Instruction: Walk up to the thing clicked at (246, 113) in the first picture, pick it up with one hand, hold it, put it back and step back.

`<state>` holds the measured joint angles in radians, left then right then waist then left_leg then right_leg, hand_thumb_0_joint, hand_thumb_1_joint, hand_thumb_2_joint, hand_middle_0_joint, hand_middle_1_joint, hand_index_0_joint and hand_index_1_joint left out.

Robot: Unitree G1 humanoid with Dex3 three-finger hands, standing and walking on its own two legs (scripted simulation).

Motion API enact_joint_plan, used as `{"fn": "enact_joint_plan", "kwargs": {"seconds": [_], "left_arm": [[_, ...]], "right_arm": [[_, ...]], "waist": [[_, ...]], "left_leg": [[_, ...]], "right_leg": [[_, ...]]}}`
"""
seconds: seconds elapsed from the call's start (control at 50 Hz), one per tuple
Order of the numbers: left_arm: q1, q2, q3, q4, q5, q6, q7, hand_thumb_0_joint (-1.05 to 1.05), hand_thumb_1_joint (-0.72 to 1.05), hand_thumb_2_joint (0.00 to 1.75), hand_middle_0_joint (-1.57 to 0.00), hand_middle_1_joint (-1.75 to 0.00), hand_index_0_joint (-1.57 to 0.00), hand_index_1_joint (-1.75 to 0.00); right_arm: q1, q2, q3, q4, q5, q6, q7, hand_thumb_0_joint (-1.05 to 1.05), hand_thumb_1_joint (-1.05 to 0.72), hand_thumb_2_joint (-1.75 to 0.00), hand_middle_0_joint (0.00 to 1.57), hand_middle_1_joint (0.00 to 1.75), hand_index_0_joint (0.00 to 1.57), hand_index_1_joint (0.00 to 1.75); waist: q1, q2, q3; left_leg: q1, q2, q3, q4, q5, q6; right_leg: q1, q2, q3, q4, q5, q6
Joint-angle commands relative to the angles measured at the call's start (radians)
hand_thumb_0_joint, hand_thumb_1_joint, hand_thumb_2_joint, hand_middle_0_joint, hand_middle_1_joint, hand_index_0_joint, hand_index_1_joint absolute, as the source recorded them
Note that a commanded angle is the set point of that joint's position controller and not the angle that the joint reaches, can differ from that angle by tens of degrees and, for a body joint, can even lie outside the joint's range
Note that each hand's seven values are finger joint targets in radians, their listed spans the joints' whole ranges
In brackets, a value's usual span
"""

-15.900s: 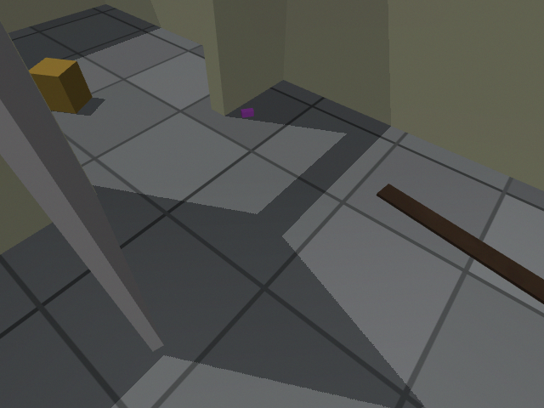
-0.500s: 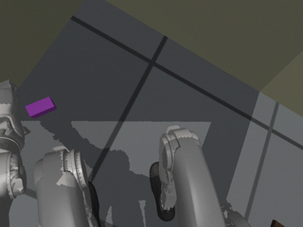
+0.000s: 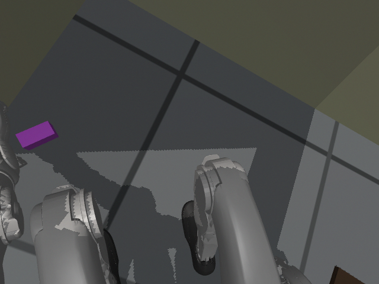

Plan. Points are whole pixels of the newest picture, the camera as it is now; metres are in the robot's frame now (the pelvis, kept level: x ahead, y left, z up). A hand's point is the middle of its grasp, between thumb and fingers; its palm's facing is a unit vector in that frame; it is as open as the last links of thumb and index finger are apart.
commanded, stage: rise first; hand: left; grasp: from above
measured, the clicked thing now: (38, 135) +0.47 +0.27 -0.30
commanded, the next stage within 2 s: approach in 1.20 s
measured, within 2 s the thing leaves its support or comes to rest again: neither
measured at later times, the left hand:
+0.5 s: hand out of the picture +0.43 +0.30 -0.18, palm faces -0.36 -0.21 -0.91, open 13.1 cm
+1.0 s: hand out of the picture +0.43 +0.30 -0.18, palm faces -0.37 -0.21 -0.90, open 12.9 cm
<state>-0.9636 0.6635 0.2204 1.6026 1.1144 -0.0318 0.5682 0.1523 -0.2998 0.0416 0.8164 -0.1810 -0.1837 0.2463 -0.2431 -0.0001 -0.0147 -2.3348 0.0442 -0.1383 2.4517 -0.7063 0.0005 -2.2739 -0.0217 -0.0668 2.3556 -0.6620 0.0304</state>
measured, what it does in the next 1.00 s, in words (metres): stands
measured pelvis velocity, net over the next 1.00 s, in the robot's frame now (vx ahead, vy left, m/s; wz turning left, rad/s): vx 0.00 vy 0.00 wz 0.00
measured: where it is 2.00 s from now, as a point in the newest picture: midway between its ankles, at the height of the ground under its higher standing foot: (157, 265)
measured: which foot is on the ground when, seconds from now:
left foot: down 0.00-1.00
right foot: down 0.00-1.00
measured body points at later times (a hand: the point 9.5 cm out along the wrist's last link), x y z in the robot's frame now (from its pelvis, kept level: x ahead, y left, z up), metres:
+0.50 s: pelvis +0.00 +0.00 +0.00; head +0.24 +0.06 +0.37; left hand +0.45 +0.31 -0.13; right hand +0.03 -0.27 -0.10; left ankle +0.07 +0.13 -0.29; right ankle +0.10 -0.13 -0.29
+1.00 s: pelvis +0.00 +0.00 +0.00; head +0.24 +0.06 +0.38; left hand +0.45 +0.31 -0.13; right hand +0.03 -0.27 -0.10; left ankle +0.07 +0.13 -0.29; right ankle +0.10 -0.13 -0.29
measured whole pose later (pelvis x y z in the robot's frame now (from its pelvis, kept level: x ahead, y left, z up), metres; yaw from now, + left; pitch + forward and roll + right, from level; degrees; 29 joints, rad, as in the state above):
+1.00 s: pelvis +0.00 +0.00 +0.00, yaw +0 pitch +33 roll -8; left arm -0.97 0.68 0.21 1.62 1.13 -0.04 0.56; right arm 0.17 -0.31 0.05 0.82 -0.19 -0.21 0.28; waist -0.25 0.00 -0.02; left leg -2.34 0.04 -0.14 2.45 -0.70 0.00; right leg -2.27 -0.02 -0.07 2.35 -0.66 0.04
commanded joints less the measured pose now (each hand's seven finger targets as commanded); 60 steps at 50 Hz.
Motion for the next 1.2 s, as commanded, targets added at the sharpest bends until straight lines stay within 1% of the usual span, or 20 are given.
{"fn": "enact_joint_plan", "kwargs": {"seconds": [0.0,0.04,0.12,0.28,0.3,0.5,0.56,0.74,0.82,0.86,0.88,0.96,0.98,1.02,1.06,1.08,1.1,1.12,1.16,1.18], "left_arm": [[-0.280,0.215,-0.020,-0.075,0.011,-0.002,0.038,0.00,-0.33,0.81,-0.29,-0.79,-0.28,-0.80],[-0.314,0.281,0.039,-0.136,0.001,-0.008,0.049,0.00,-0.31,0.80,-0.30,-0.77,-0.29,-0.78],[-0.287,0.237,-0.003,-0.079,0.015,-0.002,0.047,0.00,-0.34,0.82,-0.28,-0.80,-0.27,-0.81],[-0.256,0.257,0.016,-0.079,0.006,0.000,0.039,0.00,-0.36,0.83,-0.27,-0.81,-0.26,-0.82],[-0.263,0.293,0.045,-0.096,0.012,0.003,0.037,0.00,-0.35,0.83,-0.27,-0.82,-0.26,-0.83],[-0.276,0.216,-0.024,-0.124,0.003,-0.001,0.012,0.00,-0.37,0.84,-0.28,-0.79,-0.26,-0.81],[-0.290,0.267,0.004,-0.126,0.012,-0.010,0.018,0.00,-0.36,0.84,-0.28,-0.78,-0.26,-0.81],[-0.299,0.222,-0.034,-0.107,0.021,-0.010,0.025,0.00,-0.34,0.83,-0.31,-0.75,-0.28,-0.78],[-0.287,0.273,0.001,-0.074,0.025,-0.007,0.025,0.00,-0.33,0.81,-0.32,-0.75,-0.29,-0.78],[-0.266,0.199,-0.042,-0.064,0.015,-0.005,0.021,0.00,-0.34,0.82,-0.32,-0.75,-0.29,-0.78],[-0.298,0.247,-0.010,-0.107,0.019,-0.010,0.025,0.00,-0.31,0.80,-0.32,-0.75,-0.30,-0.78],[-0.288,0.270,0.011,-0.072,0.019,-0.012,0.030,0.00,-0.32,0.81,-0.32,-0.73,-0.30,-0.76],[-0.305,0.241,-0.021,-0.080,0.026,-0.015,0.022,0.00,-0.32,0.80,-0.32,-0.76,-0.30,-0.78],[-0.324,0.253,-0.016,-0.087,0.014,-0.026,0.026,0.00,-0.30,0.79,-0.34,-0.73,-0.32,-0.75],[-0.280,0.342,0.064,-0.136,0.025,-0.028,0.035,0.00,-0.32,0.81,-0.33,-0.74,-0.30,-0.77],[-0.271,0.283,0.015,-0.106,0.028,-0.024,0.029,0.00,-0.32,0.81,-0.33,-0.73,-0.30,-0.76],[-0.270,0.283,0.023,-0.099,0.030,-0.024,0.032,0.00,-0.32,0.81,-0.33,-0.73,-0.30,-0.76],[-0.294,0.207,-0.038,-0.095,0.024,-0.026,0.026,0.00,-0.33,0.82,-0.32,-0.74,-0.29,-0.76],[-0.298,0.244,-0.017,-0.103,0.016,-0.033,0.026,0.00,-0.34,0.82,-0.32,-0.74,-0.29,-0.77],[-0.265,0.303,0.032,-0.088,0.014,-0.033,0.033,0.00,-0.33,0.82,-0.33,-0.73,-0.30,-0.76]], "right_arm": [[0.226,-0.240,-0.063,0.004,-0.002,-0.008,0.003,0.00,-0.89,-0.90,0.20,0.30,0.20,0.30],[0.243,-0.259,-0.068,0.016,-0.004,-0.008,0.001,0.00,-0.89,-0.90,0.20,0.30,0.20,0.30],[0.219,-0.252,-0.062,0.003,-0.003,-0.008,0.010,0.00,-0.89,-0.90,0.20,0.30,0.20,0.30],[0.230,-0.253,-0.059,0.006,-0.004,-0.009,0.016,0.00,-0.89,-0.90,0.20,0.30,0.20,0.30],[0.256,-0.259,-0.067,0.025,-0.006,-0.008,0.015,0.00,-0.89,-0.90,0.20,0.30,0.20,0.30],[0.232,-0.253,-0.073,0.008,0.010,-0.012,0.020,0.00,-0.89,-0.90,0.20,0.30,0.20,0.30],[0.246,-0.266,-0.074,0.023,0.005,-0.014,0.019,0.00,-0.89,-0.90,0.20,0.30,0.20,0.30],[0.229,-0.256,-0.071,0.008,0.001,-0.022,0.022,0.00,-0.89,-0.90,0.20,0.30,0.20,0.30],[0.244,-0.266,-0.071,0.019,-0.004,-0.023,0.023,0.00,-0.89,-0.90,0.20,0.30,0.20,0.30],[0.223,-0.255,-0.066,0.004,0.003,-0.023,0.024,0.00,-0.89,-0.90,0.20,0.30,0.20,0.30],[0.239,-0.264,-0.067,0.014,-0.003,-0.023,0.025,0.00,-0.89,-0.90,0.20,0.30,0.20,0.30],[0.253,-0.268,-0.068,0.019,-0.007,-0.026,0.029,0.00,-0.88,-0.90,0.20,0.30,0.20,0.30],[0.246,-0.261,-0.066,0.011,-0.009,-0.027,0.031,0.00,-0.89,-0.90,0.20,0.30,0.20,0.30],[0.240,-0.261,-0.060,0.009,-0.010,-0.028,0.031,0.00,-0.89,-0.90,0.20,0.30,0.20,0.30],[0.265,-0.276,-0.069,0.020,-0.008,-0.025,0.028,0.00,-0.89,-0.90,0.20,0.30,0.20,0.30],[0.251,-0.260,-0.065,0.008,-0.010,-0.024,0.032,0.00,-0.89,-0.90,0.20,0.30,0.20,0.30],[0.249,-0.266,-0.071,0.021,-0.009,-0.022,0.031,0.00,-0.89,-0.90,0.20,0.30,0.20,0.30],[0.235,-0.254,-0.066,0.000,-0.007,-0.026,0.033,0.00,-0.89,-0.90,0.20,0.30,0.20,0.30],[0.239,-0.261,-0.065,0.004,-0.007,-0.030,0.033,0.00,-0.89,-0.90,0.20,0.30,0.20,0.30],[0.239,-0.269,-0.067,0.017,-0.009,-0.029,0.031,0.00,-0.89,-0.90,0.20,0.30,0.20,0.30]], "waist": [[-0.033,0.256,-0.623],[-0.026,0.263,-0.667],[-0.029,0.288,-0.652],[-0.022,0.248,-0.656],[-0.027,0.248,-0.664],[-0.021,0.267,-0.671],[-0.026,0.272,-0.627],[-0.031,0.286,-0.642],[-0.029,0.277,-0.604],[-0.021,0.279,-0.626],[-0.032,0.277,-0.646],[-0.035,0.267,-0.635],[-0.043,0.261,-0.617],[-0.043,0.257,-0.628],[-0.003,0.280,-0.686],[-0.012,0.272,-0.673],[-0.018,0.274,-0.677],[-0.038,0.265,-0.655],[-0.027,0.260,-0.639],[-0.012,0.241,-0.649]], "left_leg": [[0.467,-0.032,0.095,-0.247,0.165,0.025],[0.488,-0.029,0.089,-0.251,0.182,0.025],[0.494,-0.030,0.085,-0.258,0.160,0.018],[0.437,-0.033,0.106,-0.234,0.173,0.031],[0.456,-0.032,0.105,-0.235,0.190,0.030],[0.486,-0.033,0.091,-0.257,0.170,0.023],[0.455,-0.034,0.092,-0.263,0.143,0.026],[0.493,-0.033,0.097,-0.263,0.157,0.021],[0.470,-0.035,0.095,-0.269,0.137,0.022],[0.479,-0.036,0.097,-0.270,0.154,0.021],[0.487,-0.037,0.100,-0.264,0.182,0.023],[0.483,-0.036,0.092,-0.259,0.180,0.021],[0.475,-0.035,0.099,-0.247,0.173,0.023],[0.458,-0.037,0.101,-0.242,0.161,0.027],[0.482,-0.038,0.109,-0.247,0.200,0.026],[0.473,-0.037,0.112,-0.238,0.190,0.027],[0.478,-0.036,0.105,-0.248,0.181,0.026],[0.472,-0.037,0.101,-0.250,0.157,0.025],[0.444,-0.039,0.103,-0.248,0.145,0.028],[0.429,-0.037,0.101,-0.246,0.145,0.030]], "right_leg": [[0.319,0.043,-0.103,-0.217,0.182,-0.064],[0.334,0.046,-0.110,-0.226,0.195,-0.060],[0.304,0.048,-0.115,-0.209,0.176,-0.067],[0.364,0.050,-0.096,-0.234,0.193,-0.058],[0.362,0.049,-0.101,-0.231,0.207,-0.057],[0.323,0.050,-0.109,-0.224,0.186,-0.065],[0.307,0.048,-0.108,-0.230,0.161,-0.064],[0.295,0.044,-0.106,-0.227,0.173,-0.065],[0.284,0.041,-0.108,-0.228,0.152,-0.064],[0.298,0.043,-0.107,-0.226,0.167,-0.065],[0.321,0.044,-0.107,-0.228,0.196,-0.061],[0.312,0.038,-0.111,-0.212,0.194,-0.062],[0.306,0.044,-0.108,-0.218,0.188,-0.062],[0.329,0.045,-0.104,-0.231,0.182,-0.061],[0.374,0.043,-0.099,-0.231,0.207,-0.058],[0.368,0.043,-0.095,-0.224,0.205,-0.060],[0.346,0.045,-0.102,-0.226,0.192,-0.061],[0.330,0.047,-0.104,-0.233,0.175,-0.063],[0.334,0.050,-0.102,-0.237,0.161,-0.062],[0.352,0.049,-0.103,-0.234,0.158,-0.061]]}}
